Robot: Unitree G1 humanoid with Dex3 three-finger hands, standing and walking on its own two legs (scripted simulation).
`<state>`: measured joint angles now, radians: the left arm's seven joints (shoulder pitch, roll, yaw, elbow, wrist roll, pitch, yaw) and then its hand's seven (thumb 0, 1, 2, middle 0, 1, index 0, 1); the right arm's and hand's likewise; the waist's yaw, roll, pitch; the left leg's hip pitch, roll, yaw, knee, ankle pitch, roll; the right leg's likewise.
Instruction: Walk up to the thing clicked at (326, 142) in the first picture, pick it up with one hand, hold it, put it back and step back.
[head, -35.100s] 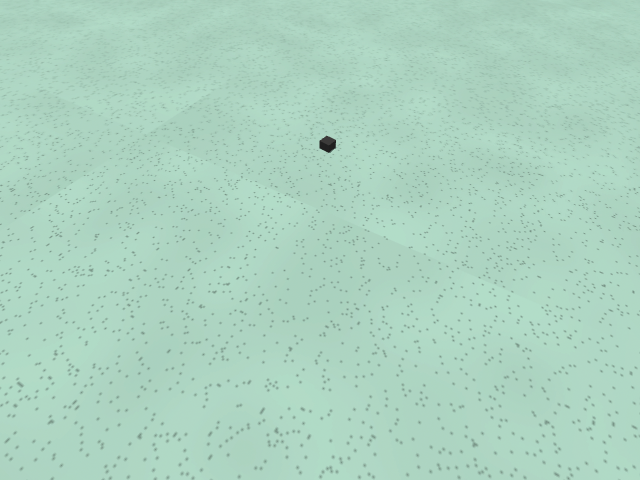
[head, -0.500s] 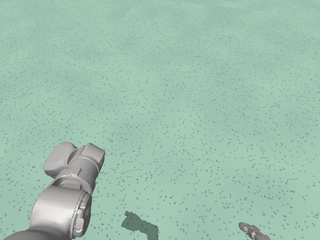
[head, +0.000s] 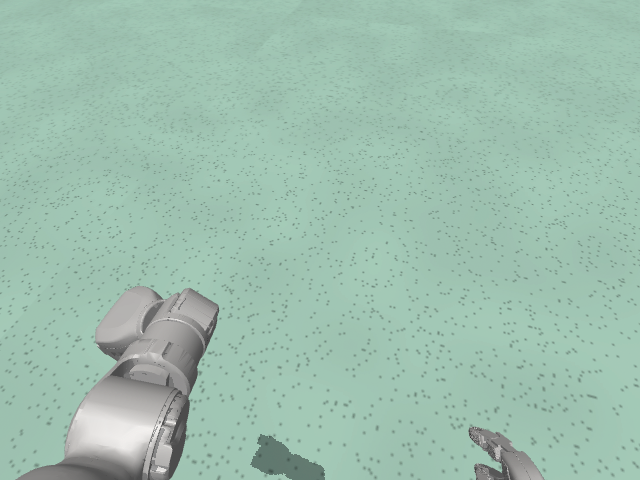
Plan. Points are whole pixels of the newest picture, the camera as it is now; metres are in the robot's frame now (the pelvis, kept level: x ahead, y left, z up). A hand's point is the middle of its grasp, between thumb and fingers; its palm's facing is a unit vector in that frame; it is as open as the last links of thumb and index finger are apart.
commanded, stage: hold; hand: left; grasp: from above
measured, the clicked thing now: (161, 343) +0.33 +0.24 -0.07
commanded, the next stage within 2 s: crouch in 0.62 s
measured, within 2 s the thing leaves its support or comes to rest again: neither
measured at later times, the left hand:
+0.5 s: hand (154, 341) +0.32 +0.23 -0.02, palm faces -0.12 -0.43 -0.89, open 8.9 cm
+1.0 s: hand (157, 352) +0.31 +0.23 -0.05, palm faces -0.19 -0.43 -0.88, open 8.9 cm
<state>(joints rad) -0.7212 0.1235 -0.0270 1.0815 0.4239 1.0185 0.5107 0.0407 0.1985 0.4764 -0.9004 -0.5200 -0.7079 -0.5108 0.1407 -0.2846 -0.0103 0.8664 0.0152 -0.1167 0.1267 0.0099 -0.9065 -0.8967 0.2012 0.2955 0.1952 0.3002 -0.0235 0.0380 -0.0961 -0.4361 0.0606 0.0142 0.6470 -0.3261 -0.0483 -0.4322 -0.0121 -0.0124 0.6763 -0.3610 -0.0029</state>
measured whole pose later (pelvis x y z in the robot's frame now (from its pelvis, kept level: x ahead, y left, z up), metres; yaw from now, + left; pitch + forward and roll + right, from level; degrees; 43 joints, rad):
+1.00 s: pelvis +0.00 +0.00 +0.00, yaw +0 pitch +9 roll +0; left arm -0.73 0.14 0.00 1.19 0.45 0.95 0.51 0.00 0.22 0.47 -0.91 -0.57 -0.68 -0.53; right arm 0.14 -0.27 -0.03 0.88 0.02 -0.13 0.12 0.01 -0.87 -0.89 0.20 0.30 0.20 0.30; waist -0.03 0.02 -0.11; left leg -0.49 0.06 0.02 0.65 -0.32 -0.04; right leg -0.48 -0.01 -0.01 0.67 -0.35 0.00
